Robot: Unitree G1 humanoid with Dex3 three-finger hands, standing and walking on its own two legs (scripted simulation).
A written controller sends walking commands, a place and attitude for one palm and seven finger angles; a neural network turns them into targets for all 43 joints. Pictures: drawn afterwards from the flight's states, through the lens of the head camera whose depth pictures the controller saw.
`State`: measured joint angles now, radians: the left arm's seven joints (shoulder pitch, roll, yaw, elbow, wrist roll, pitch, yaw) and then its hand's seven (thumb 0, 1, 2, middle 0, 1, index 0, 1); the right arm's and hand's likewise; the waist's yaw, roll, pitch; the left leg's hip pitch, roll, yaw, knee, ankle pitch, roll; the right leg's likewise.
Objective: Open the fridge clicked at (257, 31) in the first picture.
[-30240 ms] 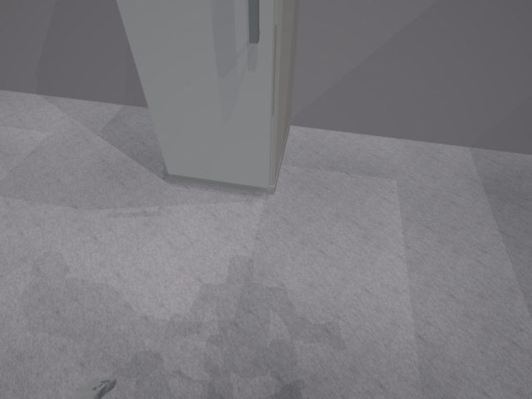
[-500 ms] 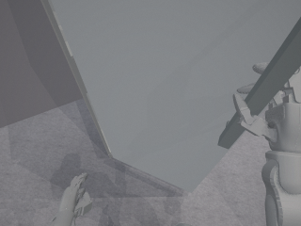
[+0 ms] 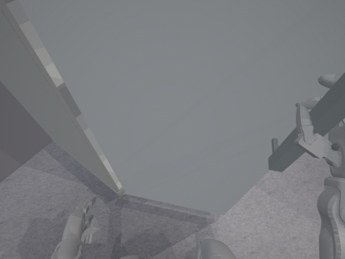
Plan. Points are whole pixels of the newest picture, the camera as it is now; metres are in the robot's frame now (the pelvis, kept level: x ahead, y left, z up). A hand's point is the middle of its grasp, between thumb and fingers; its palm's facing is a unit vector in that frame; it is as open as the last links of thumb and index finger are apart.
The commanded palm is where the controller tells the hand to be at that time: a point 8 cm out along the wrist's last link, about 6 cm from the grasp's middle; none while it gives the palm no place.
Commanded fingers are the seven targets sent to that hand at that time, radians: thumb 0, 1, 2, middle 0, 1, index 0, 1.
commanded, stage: walk backward, drawing the door open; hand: right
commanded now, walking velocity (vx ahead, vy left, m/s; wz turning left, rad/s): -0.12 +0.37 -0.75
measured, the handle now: (333, 90) +0.34 -0.19 +0.26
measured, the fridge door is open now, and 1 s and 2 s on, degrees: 65 74 75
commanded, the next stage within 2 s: stop walking and hold the door back in 0.30 s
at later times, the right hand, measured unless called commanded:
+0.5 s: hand (298, 173) +0.23 -0.13 +0.21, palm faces +0.66 +0.71 -0.25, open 7.3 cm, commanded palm +0.20 -0.17 +0.19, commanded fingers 0.00 -0.90 -0.90 0.45 1.40 0.45 1.40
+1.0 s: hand (298, 163) +0.24 -0.14 +0.22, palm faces +0.60 +0.78 -0.17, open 6.5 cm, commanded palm +0.20 -0.17 +0.19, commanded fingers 0.00 -0.90 -0.90 0.45 1.40 0.45 1.40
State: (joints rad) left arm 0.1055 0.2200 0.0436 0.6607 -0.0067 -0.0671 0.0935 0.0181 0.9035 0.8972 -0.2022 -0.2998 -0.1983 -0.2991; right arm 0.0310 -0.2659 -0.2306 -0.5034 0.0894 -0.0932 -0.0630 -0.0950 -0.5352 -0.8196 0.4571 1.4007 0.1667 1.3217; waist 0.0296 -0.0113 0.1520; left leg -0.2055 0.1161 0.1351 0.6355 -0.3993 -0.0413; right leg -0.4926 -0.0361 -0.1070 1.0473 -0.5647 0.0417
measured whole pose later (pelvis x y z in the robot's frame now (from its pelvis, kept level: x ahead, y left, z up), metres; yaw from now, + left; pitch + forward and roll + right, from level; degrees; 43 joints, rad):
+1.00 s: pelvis -0.06 +0.21 +0.01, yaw -21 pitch +0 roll +1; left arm 0.22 0.16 -0.07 0.68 -0.03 -0.04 0.07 0.01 0.90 0.90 -0.21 -0.30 -0.20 -0.30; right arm -0.57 -0.35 -0.18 0.37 0.06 -0.14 -0.09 -0.07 -0.60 -0.82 0.46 1.40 0.29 1.38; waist -0.03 -0.03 0.08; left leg -0.26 0.00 0.07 0.63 -0.40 -0.02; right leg -0.32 -0.01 -0.07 0.53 -0.21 -0.06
